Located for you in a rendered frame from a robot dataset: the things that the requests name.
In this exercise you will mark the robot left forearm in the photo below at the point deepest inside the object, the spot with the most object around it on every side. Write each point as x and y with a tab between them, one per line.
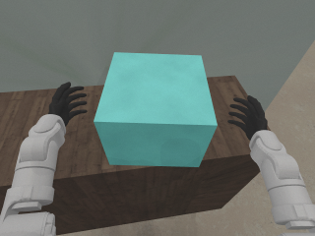
34	172

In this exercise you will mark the left robot upper arm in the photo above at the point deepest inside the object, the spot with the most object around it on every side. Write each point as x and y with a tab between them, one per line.
29	224

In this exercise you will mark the robot right hand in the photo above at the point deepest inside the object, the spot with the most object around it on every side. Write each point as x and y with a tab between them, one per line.
255	116

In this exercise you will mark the carton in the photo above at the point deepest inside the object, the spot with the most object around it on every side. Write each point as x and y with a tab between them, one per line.
155	110

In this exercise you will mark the robot left hand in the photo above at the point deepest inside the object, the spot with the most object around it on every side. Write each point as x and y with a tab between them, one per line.
60	102

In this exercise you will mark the robot right forearm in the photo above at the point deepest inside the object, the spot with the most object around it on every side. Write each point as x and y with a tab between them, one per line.
291	203

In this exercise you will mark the pedestal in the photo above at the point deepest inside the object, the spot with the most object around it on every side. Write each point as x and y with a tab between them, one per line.
90	193

